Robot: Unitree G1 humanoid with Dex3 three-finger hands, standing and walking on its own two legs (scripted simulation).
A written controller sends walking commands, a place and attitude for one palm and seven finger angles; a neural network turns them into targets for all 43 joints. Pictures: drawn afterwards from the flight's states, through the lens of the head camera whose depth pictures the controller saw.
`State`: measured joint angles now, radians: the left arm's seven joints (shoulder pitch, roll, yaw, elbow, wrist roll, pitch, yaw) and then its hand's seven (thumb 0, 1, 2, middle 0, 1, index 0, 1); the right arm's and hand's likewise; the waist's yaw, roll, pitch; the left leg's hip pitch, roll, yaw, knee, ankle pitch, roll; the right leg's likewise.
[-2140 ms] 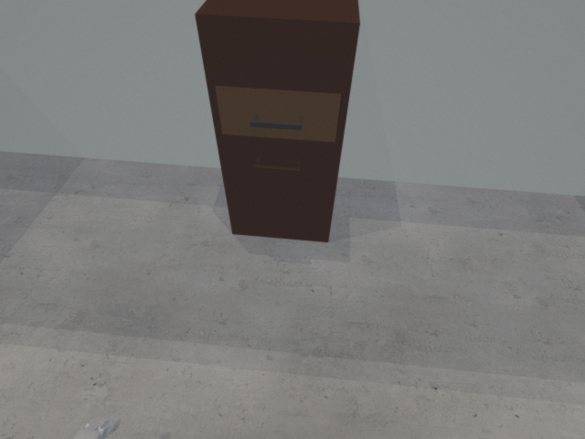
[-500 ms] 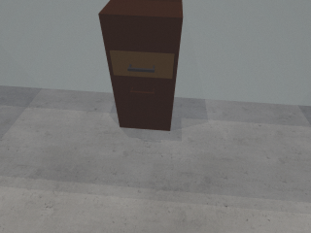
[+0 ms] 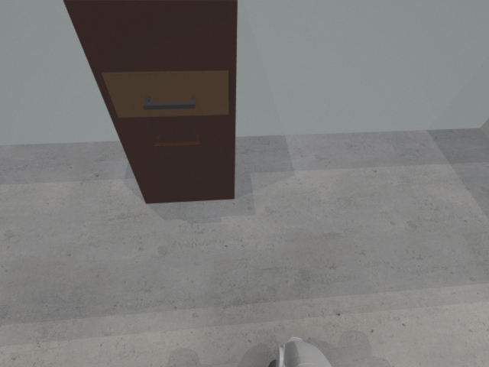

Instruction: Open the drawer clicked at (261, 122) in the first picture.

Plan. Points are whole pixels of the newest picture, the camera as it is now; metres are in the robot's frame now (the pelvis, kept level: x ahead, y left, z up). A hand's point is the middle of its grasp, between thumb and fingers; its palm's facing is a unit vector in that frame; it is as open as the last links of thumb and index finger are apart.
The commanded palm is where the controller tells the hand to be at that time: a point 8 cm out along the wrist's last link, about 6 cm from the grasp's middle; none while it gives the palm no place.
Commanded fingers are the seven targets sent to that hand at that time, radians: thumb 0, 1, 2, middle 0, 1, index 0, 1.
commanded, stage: take the last steps up to it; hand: left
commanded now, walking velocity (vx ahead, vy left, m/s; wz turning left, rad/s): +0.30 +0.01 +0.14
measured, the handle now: (170, 101) +0.88 +0.27 -0.14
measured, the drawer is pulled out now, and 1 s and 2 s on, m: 0.00 0.00 0.00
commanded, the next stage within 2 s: come to a stop and stand still in 0.92 s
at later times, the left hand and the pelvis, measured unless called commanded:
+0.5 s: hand (145, 365) +0.15 +0.19 -0.18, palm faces +0.16 -0.98 -0.14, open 7.3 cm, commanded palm none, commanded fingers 0.00 0.90 0.90 -0.20 -0.30 -0.20 -0.30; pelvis +0.17 +0.02 +0.00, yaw +5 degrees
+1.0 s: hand (149, 250) +0.37 +0.23 -0.16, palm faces +0.05 -0.98 -0.18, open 7.3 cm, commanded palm none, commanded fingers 0.00 0.90 0.90 -0.20 -0.30 -0.20 -0.30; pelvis +0.32 +0.05 +0.01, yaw +3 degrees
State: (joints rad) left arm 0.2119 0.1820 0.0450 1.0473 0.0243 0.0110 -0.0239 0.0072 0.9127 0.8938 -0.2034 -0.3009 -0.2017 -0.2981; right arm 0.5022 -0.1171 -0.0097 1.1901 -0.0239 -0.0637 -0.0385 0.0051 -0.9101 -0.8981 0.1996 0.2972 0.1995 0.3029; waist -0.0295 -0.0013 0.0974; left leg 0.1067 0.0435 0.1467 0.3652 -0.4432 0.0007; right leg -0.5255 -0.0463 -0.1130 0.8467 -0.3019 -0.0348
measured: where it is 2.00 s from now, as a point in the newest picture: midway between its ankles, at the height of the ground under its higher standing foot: (223, 344)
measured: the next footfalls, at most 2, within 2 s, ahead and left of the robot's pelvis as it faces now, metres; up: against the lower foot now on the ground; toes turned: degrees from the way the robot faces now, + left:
right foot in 0.10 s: +0.20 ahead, -0.11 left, +0.00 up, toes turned -8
left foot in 0.52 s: +0.27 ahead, +0.14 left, +0.00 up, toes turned +14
